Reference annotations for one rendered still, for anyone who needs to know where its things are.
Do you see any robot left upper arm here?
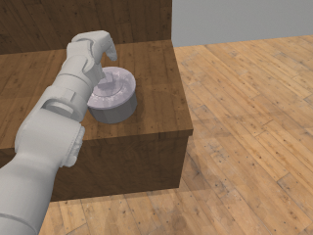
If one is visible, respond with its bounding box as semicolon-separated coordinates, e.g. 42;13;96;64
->
0;108;85;235

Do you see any pot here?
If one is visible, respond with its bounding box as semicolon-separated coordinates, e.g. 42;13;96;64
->
88;91;138;124

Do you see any robot left forearm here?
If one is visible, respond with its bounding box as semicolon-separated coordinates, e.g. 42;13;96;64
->
15;36;103;153

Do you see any robot left hand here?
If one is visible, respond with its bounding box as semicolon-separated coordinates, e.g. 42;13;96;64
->
71;30;117;79

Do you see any knob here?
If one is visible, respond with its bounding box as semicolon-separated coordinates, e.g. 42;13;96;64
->
97;71;114;89

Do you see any lid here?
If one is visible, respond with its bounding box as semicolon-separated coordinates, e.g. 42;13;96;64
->
87;67;136;110

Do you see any table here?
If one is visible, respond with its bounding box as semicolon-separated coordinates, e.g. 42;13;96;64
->
0;0;194;203

